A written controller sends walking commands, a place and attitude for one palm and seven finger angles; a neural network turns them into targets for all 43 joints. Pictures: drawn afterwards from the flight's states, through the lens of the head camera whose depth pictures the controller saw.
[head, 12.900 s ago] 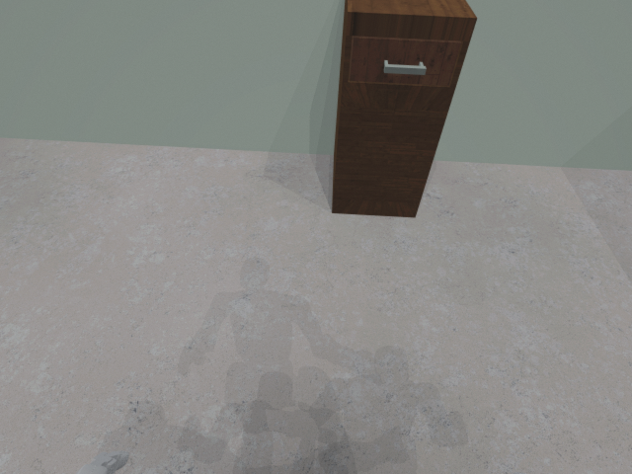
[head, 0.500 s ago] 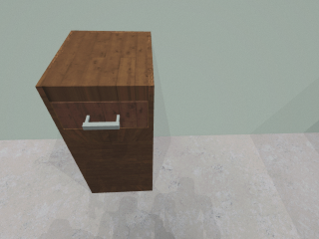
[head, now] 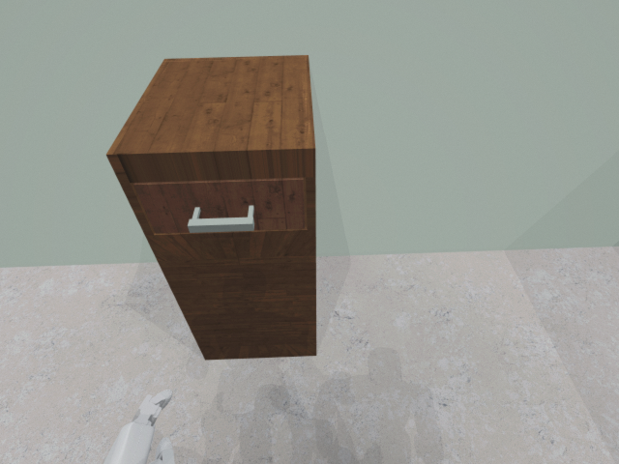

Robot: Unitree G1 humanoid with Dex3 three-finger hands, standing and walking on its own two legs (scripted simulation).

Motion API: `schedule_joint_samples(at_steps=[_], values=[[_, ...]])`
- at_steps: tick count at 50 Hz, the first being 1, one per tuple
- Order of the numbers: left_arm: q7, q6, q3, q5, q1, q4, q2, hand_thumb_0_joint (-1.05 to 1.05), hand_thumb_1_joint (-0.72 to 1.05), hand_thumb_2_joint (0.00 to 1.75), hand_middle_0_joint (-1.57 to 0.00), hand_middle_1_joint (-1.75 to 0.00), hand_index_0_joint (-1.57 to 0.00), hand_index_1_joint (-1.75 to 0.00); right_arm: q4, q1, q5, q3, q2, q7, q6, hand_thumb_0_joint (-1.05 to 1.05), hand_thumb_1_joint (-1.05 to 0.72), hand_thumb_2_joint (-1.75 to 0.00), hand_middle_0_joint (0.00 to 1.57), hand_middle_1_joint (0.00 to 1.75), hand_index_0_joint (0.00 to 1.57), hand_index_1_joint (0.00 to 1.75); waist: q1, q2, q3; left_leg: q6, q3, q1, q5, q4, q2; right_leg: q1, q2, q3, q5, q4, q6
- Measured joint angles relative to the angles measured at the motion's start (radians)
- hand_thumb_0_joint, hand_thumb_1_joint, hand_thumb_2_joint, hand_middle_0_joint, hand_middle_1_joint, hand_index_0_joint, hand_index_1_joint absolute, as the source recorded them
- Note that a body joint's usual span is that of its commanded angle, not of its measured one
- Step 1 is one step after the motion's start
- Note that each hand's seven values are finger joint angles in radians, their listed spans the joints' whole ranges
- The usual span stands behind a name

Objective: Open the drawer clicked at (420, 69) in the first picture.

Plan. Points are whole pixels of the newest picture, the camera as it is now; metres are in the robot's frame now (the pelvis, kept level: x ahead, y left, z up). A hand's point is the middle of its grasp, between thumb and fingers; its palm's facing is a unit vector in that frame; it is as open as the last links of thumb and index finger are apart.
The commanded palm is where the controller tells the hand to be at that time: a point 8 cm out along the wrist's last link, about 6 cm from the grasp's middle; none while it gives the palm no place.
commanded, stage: raise the hand with hooked fingers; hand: left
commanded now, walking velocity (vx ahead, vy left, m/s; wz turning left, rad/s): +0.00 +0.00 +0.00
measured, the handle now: (222, 218) +0.58 +0.23 -0.06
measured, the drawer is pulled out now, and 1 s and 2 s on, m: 0.00 0.00 0.00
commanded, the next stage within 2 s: move the hooked fingers above the handle in 1.74 s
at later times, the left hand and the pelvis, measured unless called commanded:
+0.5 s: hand (150, 393) +0.21 +0.23 -0.02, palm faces +0.20 -0.06 -0.98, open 10.0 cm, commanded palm +0.18 +0.22 +0.03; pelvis +0.01 -0.02 -0.05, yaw +4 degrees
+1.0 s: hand (165, 299) +0.32 +0.23 +0.04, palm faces +0.11 -0.05 -0.99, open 12.8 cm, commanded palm +0.29 +0.22 +0.10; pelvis +0.07 -0.03 -0.01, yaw +3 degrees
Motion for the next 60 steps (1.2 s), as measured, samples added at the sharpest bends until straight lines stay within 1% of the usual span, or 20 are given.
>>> schedule_joint_samples(at_steps=[2,4,7,9,11,13,16,18,20,23,25,29,32,35,38,43,46,51,55,60], values=[[0.047,-0.022,-0.01,0.142,-0.07,-0.067,0.017,0.01,0.83,0.87,-0.2,-0.35,-0.21,-0.35,-0.056,-0.033,-0.025,0.001,-0.016,0.007,-0.014,0.01,-0.91,-0.9,0.2,0.3,0.2,0.3,-0.028,0.02,-0.026,0.0,-0.014,-0.056,-0.009,0.045,-0.007,-0.05,0.012,0.019,-0.032,0.05,0.006],[0.096,-0.05,-0.008,0.31,-0.153,-0.074,0.026,0.01,0.8,0.86,-0.2,-0.37,-0.21,-0.37,-0.123,-0.076,-0.06,-0.009,-0.029,0.027,0.002,0.01,-0.91,-0.9,0.2,0.3,0.2,0.3,-0.043,0.032,-0.047,-0.004,-0.019,-0.113,-0.021,0.09,-0.009,-0.107,0.029,0.039,-0.075,0.101,0.008],[0.15,-0.084,0.012,0.534,-0.203,-0.055,0.019,0.0,0.74,0.83,-0.2,-0.4,-0.21,-0.41,-0.221,-0.147,-0.089,-0.025,-0.041,0.069,0.075,0.01,-0.91,-0.9,0.2,0.3,0.2,0.3,-0.028,0.027,-0.072,-0.007,0.004,-0.175,-0.029,0.128,0.002,-0.184,0.057,0.081,-0.079,0.145,-0.002],[0.17,-0.098,0.014,0.652,-0.183,-0.052,0.015,0.0,0.7,0.82,-0.21,-0.43,-0.21,-0.43,-0.276,-0.181,-0.094,-0.035,-0.044,0.093,0.136,0.01,-0.91,-0.9,0.2,0.3,0.2,0.3,-0.008,-0.001,-0.088,-0.008,0.025,-0.206,-0.039,0.146,0.005,-0.226,0.065,0.107,-0.04,0.165,-0.005],[0.185,-0.102,0.006,0.748,-0.144,-0.052,0.009,0.0,0.66,0.8,-0.21,-0.46,-0.22,-0.46,-0.315,-0.207,-0.097,-0.044,-0.052,0.11,0.191,0.01,-0.91,-0.9,0.2,0.3,0.2,0.3,0.017,-0.029,-0.089,-0.01,0.032,-0.228,-0.049,0.164,0.005,-0.254,0.067,0.115,-0.026,0.188,0.0],[0.201,-0.096,-0.005,0.822,-0.095,-0.053,0.005,0.0,0.61,0.78,-0.22,-0.49,-0.23,-0.49,-0.344,-0.225,-0.103,-0.056,-0.066,0.118,0.233,0.01,-0.91,-0.9,0.2,0.3,0.2,0.3,0.044,-0.043,-0.08,-0.013,0.023,-0.246,-0.06,0.185,0.008,-0.267,0.071,0.106,-0.05,0.207,-0.004],[0.236,-0.102,-0.004,0.893,-0.03,-0.074,0.031,0.0,0.53,0.75,-0.23,-0.53,-0.24,-0.54,-0.365,-0.243,-0.123,-0.077,-0.079,0.119,0.265,0.01,-0.91,-0.9,0.2,0.3,0.2,0.3,0.079,-0.051,-0.078,-0.017,-0.009,-0.297,-0.082,0.237,0.009,-0.298,0.077,0.081,-0.076,0.241,-0.011],[0.264,-0.129,0.012,0.907,-0.019,-0.109,0.069,0.0,0.48,0.73,-0.24,-0.56,-0.25,-0.57,-0.362,-0.259,-0.138,-0.085,-0.08,0.112,0.269,0.01,-0.91,-0.9,0.2,0.3,0.2,0.3,0.095,-0.054,-0.081,-0.021,-0.035,-0.34,-0.104,0.287,0.008,-0.326,0.077,0.058,-0.095,0.276,-0.005],[0.286,-0.161,0.031,0.898,-0.037,-0.149,0.103,0.0,0.43,0.71,-0.25,-0.6,-0.26,-0.6,-0.351,-0.278,-0.146,-0.084,-0.077,0.106,0.263,0.01,-0.91,-0.9,0.2,0.3,0.2,0.3,0.105,-0.048,-0.086,-0.025,-0.06,-0.378,-0.13,0.341,0.006,-0.35,0.076,0.034,-0.117,0.315,-0.002],[0.306,-0.168,0.04,0.869,-0.105,-0.199,0.127,0.0,0.35,0.68,-0.26,-0.64,-0.27,-0.64,-0.334,-0.311,-0.15,-0.069,-0.061,0.103,0.255,0.01,-0.91,-0.9,0.2,0.3,0.2,0.3,0.101,-0.023,-0.097,-0.031,-0.086,-0.412,-0.165,0.403,0.002,-0.369,0.073,0.007,-0.151,0.36,0.0],[0.302,-0.136,0.032,0.855,-0.166,-0.208,0.12,0.0,0.31,0.66,-0.26,-0.67,-0.27,-0.67,-0.325,-0.327,-0.145,-0.053,-0.041,0.105,0.259,0.01,-0.91,-0.9,0.2,0.3,0.2,0.3,0.092,-0.001,-0.099,-0.031,-0.094,-0.409,-0.178,0.415,0.002,-0.361,0.072,0.0,-0.162,0.366,0.004],[0.23,-0.014,0.003,0.823,-0.235,-0.2,0.086,0.0,0.22,0.62,-0.26,-0.73,-0.27,-0.73,-0.317,-0.319,-0.114,-0.014,0.008,0.108,0.297,0.01,-0.91,-0.9,0.2,0.3,0.2,0.3,0.075,0.033,-0.098,-0.031,-0.079,-0.335,-0.17,0.347,0.007,-0.298,0.076,0.017,-0.153,0.308,0.008],[0.149,0.036,-0.003,0.795,-0.222,-0.207,0.082,0.0,0.15,0.59,-0.27,-0.77,-0.28,-0.78,-0.313,-0.278,-0.093,0.02,0.029,0.101,0.317,0.01,-0.91,-0.9,0.2,0.3,0.2,0.3,0.067,0.033,-0.096,-0.029,-0.055,-0.253,-0.149,0.252,0.01,-0.235,0.078,0.042,-0.135,0.238,0.005],[0.089,0.032,0.004,0.784,-0.189,-0.218,0.099,0.0,0.09,0.56,-0.27,-0.82,-0.28,-0.82,-0.308,-0.235,-0.09,0.034,0.027,0.097,0.317,0.01,-0.9,-0.9,0.2,0.3,0.2,0.3,0.06,0.029,-0.084,-0.03,-0.048,-0.189,-0.131,0.177,0.013,-0.18,0.079,0.049,-0.122,0.178,0.001],[0.061,-0.006,0.019,0.787,-0.169,-0.234,0.123,0.0,0.02,0.53,-0.28,-0.86,-0.29,-0.87,-0.293,-0.207,-0.102,0.022,0.006,0.093,0.312,0.01,-0.9,-0.9,0.2,0.3,0.2,0.3,0.061,0.023,-0.063,-0.034,-0.054,-0.155,-0.123,0.138,0.017,-0.146,0.081,0.043,-0.117,0.141,-0.003],[0.078,-0.082,0.056,0.787,-0.179,-0.264,0.148,0.0,-0.1,0.48,-0.29,-0.94,-0.3,-0.94,-0.258,-0.197,-0.118,-0.031,-0.043,0.087,0.303,0.01,-0.9,-0.9,0.2,0.3,0.2,0.3,0.066,0.024,-0.044,-0.038,-0.072,-0.144,-0.126,0.123,0.019,-0.125,0.081,0.025,-0.121,0.117,-0.008],[0.099,-0.099,0.071,0.783,-0.211,-0.265,0.153,0.0,-0.17,0.45,-0.29,-0.98,-0.3,-0.99,-0.245,-0.207,-0.118,-0.06,-0.067,0.084,0.301,0.01,-0.9,-0.9,0.2,0.3,0.2,0.3,0.066,0.031,-0.048,-0.038,-0.077,-0.145,-0.13,0.12,0.018,-0.125,0.08,0.021,-0.126,0.114,-0.009],[0.089,-0.059,0.072,0.77,-0.296,-0.236,0.155,0.0,-0.28,0.4,-0.3,-1.06,-0.31,-1.06,-0.243,-0.236,-0.101,-0.082,-0.08,0.084,0.304,0.01,-0.91,-0.9,0.2,0.3,0.2,0.3,0.063,0.04,-0.062,-0.038,-0.076,-0.129,-0.126,0.097,0.014,-0.111,0.076,0.022,-0.128,0.099,-0.008],[0.035,-0.012,0.053,0.75,-0.357,-0.22,0.159,-0.01,-0.37,0.36,-0.31,-1.12,-0.32,-1.12,-0.252,-0.257,-0.087,-0.075,-0.074,0.083,0.311,0.01,-0.91,-0.9,0.19,0.3,0.2,0.3,0.062,0.046,-0.068,-0.036,-0.073,-0.093,-0.113,0.06,0.012,-0.08,0.073,0.025,-0.119,0.071,-0.007],[-0.044,0.011,0.034,0.738,-0.428,-0.196,0.175,0.0,-0.44,0.33,-0.31,-1.16,-0.32,-1.17,-0.266,-0.27,-0.077,-0.05,-0.057,0.079,0.324,0.01,-0.91,-0.9,0.2,0.3,0.2,0.3,0.066,0.044,-0.063,-0.036,-0.076,-0.05,-0.094,0.018,0.011,-0.037,0.07,0.022,-0.104,0.033,-0.007]])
